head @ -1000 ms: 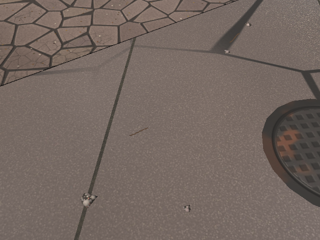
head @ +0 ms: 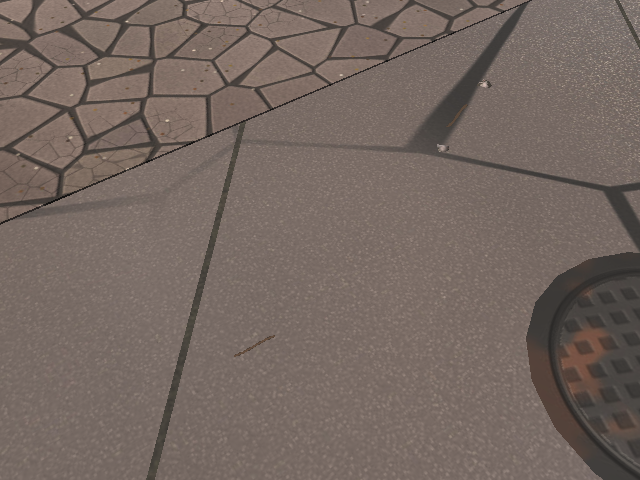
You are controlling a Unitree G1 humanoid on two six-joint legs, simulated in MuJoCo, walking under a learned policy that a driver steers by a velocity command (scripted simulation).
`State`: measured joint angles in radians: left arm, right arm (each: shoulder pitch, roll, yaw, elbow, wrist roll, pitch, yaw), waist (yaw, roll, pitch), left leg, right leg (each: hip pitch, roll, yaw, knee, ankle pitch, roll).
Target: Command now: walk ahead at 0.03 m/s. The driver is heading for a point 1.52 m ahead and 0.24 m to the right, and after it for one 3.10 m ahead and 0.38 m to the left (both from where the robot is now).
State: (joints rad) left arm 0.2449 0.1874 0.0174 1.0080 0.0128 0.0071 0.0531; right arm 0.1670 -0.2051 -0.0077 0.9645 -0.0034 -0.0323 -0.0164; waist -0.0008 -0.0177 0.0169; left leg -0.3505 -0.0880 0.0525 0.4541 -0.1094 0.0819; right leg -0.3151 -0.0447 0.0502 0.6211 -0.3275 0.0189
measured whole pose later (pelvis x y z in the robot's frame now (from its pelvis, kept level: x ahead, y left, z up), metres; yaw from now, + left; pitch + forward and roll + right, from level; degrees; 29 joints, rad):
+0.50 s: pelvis +0.05 -0.03 +0.01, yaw +2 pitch +0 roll +0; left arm 0.31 0.14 0.02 1.07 0.00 -0.03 0.03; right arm 0.20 -0.18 -0.01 1.06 0.01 -0.01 -0.03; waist 0.00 0.00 0.04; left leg -0.29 -0.02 0.00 0.52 -0.22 0.03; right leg -0.17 0.02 -0.01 0.50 -0.33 -0.02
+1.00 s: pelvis +0.09 -0.02 +0.00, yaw +2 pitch -1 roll +0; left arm 0.43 0.18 0.05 1.09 -0.02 -0.07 0.04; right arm 0.23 -0.19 -0.04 1.10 0.03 -0.06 -0.01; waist 0.02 -0.02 0.00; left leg -0.34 -0.01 0.03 0.76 -0.43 0.09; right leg -0.11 0.01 0.00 0.51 -0.40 -0.04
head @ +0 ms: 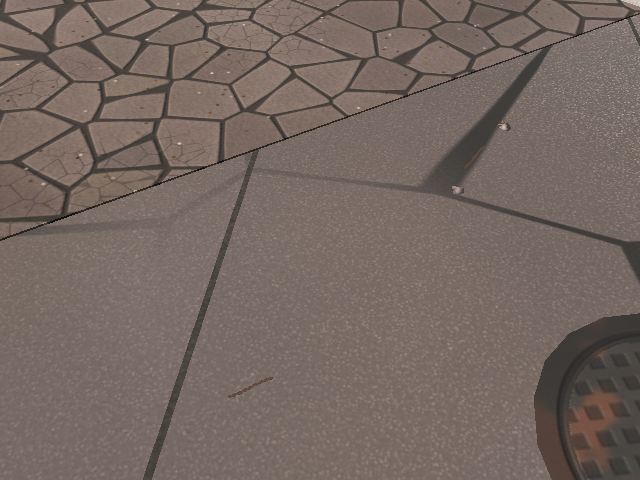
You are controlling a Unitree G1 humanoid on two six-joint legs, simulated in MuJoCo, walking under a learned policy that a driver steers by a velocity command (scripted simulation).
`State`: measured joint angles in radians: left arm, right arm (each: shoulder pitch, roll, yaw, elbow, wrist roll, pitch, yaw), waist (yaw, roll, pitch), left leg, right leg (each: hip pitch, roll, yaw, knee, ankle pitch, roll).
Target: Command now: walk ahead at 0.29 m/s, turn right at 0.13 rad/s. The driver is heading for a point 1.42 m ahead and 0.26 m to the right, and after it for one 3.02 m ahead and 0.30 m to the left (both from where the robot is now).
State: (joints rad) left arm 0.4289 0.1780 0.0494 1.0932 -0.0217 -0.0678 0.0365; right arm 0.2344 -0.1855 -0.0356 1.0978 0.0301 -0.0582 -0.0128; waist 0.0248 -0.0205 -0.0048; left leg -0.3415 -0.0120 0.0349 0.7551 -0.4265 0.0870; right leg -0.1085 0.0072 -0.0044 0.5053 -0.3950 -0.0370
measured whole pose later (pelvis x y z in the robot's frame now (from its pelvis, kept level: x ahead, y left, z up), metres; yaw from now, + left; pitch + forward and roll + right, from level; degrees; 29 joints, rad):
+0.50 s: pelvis +0.19 +0.01 -0.01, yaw -14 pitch +1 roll +1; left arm 0.05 0.21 0.05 0.82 -0.03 -0.05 -0.05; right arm 0.44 -0.19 -0.03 1.08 -0.01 -0.10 -0.03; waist -0.08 -0.03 0.02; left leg 0.16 -0.02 0.26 0.20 -0.38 0.01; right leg -0.72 -0.08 -0.03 0.76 0.01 -0.08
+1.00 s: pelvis +0.44 -0.09 +0.01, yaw -20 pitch +1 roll -1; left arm 0.31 0.23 0.05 0.88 0.00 -0.10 -0.01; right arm 0.14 -0.27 -0.05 0.84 0.02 -0.08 0.00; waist 0.05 0.05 0.00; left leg -0.73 0.14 -0.06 0.76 0.10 0.01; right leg -0.02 0.11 -0.03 0.20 -0.21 -0.09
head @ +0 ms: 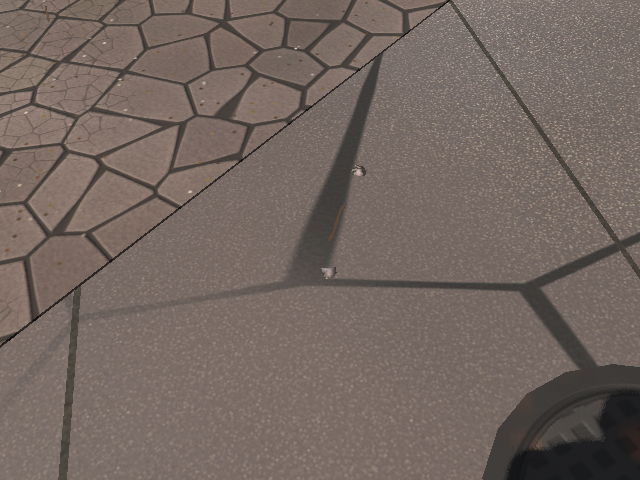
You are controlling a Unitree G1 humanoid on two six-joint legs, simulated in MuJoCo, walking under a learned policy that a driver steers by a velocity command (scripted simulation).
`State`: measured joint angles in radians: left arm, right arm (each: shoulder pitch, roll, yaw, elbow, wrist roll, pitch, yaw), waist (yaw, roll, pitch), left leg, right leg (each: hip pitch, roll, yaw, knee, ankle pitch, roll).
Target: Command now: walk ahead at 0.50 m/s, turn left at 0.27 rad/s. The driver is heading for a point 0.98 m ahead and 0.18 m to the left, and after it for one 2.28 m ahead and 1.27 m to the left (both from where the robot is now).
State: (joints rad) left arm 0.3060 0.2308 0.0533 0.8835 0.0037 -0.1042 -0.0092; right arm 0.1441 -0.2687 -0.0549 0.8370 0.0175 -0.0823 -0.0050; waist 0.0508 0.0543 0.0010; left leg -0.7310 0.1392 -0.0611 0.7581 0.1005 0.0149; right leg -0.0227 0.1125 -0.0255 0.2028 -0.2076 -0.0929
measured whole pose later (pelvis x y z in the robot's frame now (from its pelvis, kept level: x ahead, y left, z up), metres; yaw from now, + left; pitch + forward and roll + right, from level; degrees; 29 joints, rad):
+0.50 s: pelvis +0.29 +0.09 +0.00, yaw +17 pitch +3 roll +0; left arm 0.09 0.29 0.04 0.71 0.02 -0.10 0.01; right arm 0.31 -0.27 -0.06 0.73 0.02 -0.06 0.01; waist -0.04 -0.03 0.01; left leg -0.20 -0.13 -0.10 0.34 -0.17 0.10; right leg -0.69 -0.10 0.10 0.83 -0.11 0.05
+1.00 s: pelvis +0.56 +0.11 +0.00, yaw +16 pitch +3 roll +0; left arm 0.39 0.26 0.05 0.78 -0.02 -0.07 -0.01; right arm 0.11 -0.27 -0.04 0.65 -0.01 -0.10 0.01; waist 0.08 0.03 0.01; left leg -0.61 0.05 -0.08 0.72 -0.15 -0.03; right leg -0.19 0.09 0.11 0.35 -0.20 -0.06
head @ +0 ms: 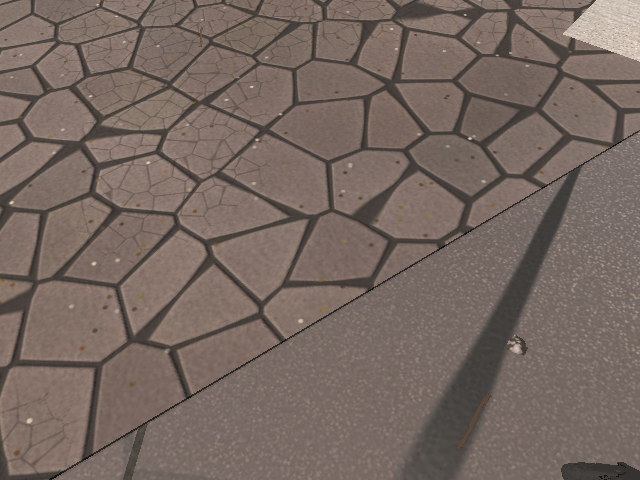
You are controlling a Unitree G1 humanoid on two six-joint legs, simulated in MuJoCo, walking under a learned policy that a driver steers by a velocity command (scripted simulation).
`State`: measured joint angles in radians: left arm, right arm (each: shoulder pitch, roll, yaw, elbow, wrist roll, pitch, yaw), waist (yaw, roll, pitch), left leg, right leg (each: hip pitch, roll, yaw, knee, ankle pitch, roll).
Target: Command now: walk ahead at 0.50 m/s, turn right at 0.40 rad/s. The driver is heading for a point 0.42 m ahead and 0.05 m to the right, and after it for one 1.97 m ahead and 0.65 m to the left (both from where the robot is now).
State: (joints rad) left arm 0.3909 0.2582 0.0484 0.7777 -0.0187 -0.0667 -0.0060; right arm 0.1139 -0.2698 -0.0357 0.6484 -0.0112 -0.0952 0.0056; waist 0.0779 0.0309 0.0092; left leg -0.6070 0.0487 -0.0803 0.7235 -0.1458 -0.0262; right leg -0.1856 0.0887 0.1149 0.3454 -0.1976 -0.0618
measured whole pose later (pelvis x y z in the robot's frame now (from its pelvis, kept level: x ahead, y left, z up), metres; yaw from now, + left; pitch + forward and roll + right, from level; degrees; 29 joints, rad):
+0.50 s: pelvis +0.24 +0.01 +0.00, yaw -15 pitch +2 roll +2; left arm 0.12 0.30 0.06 0.65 -0.01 -0.04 -0.03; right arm 0.38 -0.28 -0.07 0.82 0.01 -0.09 0.01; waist -0.09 -0.04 0.02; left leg -0.04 -0.01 0.11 0.27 -0.26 0.00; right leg -0.68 -0.10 0.06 0.78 -0.08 0.00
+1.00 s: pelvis +0.48 -0.08 -0.01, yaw -3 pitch +1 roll -3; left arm 0.34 0.27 0.08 0.82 0.01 -0.09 0.00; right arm 0.15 -0.29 -0.07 0.74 0.02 -0.02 0.03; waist 0.06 0.04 0.02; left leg -0.69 0.11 -0.04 0.81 -0.01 0.00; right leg 0.01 0.01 -0.22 0.24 -0.26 0.00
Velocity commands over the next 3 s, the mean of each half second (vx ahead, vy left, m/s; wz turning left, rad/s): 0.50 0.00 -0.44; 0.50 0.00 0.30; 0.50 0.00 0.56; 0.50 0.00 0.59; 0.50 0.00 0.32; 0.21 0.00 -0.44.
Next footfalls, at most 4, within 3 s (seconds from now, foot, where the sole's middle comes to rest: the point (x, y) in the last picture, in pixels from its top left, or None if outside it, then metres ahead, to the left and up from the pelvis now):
0.16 left None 0.24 0.14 -0.78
0.62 right None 0.43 -0.20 -0.78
1.16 left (353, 366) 0.73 0.05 -0.78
1.66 right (404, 253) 1.06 -0.07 -0.78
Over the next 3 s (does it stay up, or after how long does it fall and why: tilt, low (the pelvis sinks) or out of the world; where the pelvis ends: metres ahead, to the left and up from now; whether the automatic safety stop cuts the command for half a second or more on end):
stays up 1.39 0.36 -0.01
